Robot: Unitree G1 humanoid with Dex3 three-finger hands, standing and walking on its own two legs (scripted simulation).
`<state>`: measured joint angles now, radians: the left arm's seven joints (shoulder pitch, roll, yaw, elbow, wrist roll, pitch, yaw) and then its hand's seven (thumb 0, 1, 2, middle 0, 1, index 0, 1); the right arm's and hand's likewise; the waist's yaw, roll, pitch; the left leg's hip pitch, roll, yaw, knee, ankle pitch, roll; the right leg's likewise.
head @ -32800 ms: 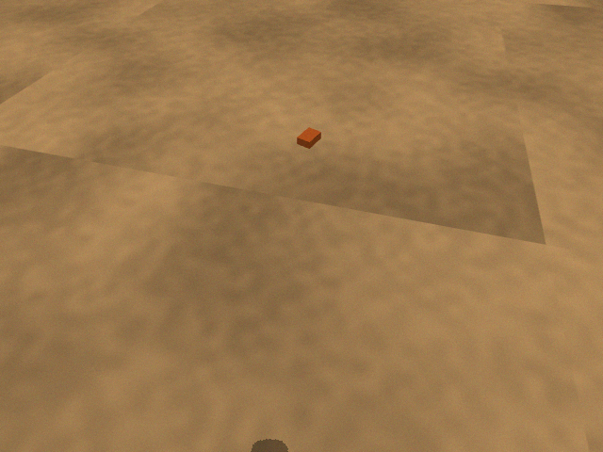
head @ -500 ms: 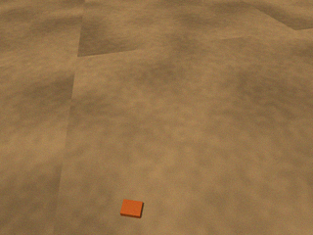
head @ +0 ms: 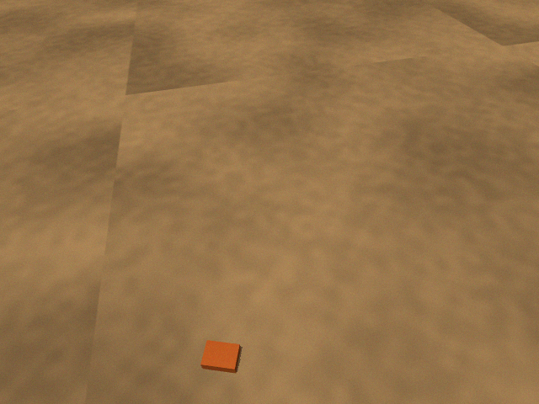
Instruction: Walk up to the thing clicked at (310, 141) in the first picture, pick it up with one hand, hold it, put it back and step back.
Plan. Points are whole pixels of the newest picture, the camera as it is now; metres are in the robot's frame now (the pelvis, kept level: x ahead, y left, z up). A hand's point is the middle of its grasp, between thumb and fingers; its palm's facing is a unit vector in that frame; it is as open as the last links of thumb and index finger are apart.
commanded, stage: stand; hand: left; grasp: from above
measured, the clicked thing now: (221, 356) +0.46 +0.22 -0.76
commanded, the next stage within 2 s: step back in 1.30 s
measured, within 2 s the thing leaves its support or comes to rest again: neither
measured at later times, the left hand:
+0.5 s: hand out of the picture +0.08 +0.24 -0.16, palm faces +0.01 -0.94 -0.33, open 7.4 cm
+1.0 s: hand out of the picture +0.08 +0.24 -0.16, palm faces +0.00 -0.94 -0.33, open 7.4 cm
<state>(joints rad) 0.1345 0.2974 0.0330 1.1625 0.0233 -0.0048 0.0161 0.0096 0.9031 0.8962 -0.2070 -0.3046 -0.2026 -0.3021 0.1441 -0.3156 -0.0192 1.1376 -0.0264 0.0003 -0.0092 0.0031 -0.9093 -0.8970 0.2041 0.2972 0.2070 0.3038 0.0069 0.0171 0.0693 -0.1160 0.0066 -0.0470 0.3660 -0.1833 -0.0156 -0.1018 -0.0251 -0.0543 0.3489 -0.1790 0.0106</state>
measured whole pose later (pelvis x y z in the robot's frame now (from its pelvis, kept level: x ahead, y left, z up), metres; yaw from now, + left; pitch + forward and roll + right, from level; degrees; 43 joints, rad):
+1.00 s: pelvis +0.01 +0.00 +0.00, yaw +0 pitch -3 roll +0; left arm 0.10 0.32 0.03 1.16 0.01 -0.01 0.00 0.01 0.90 0.90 -0.21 -0.30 -0.20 -0.30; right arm 0.11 -0.34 0.00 1.15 -0.02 -0.01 0.00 0.00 -0.91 -0.90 0.20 0.30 0.21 0.30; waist 0.00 0.01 0.06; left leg -0.10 0.01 -0.04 0.32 -0.18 -0.02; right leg -0.09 -0.02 -0.05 0.32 -0.18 0.01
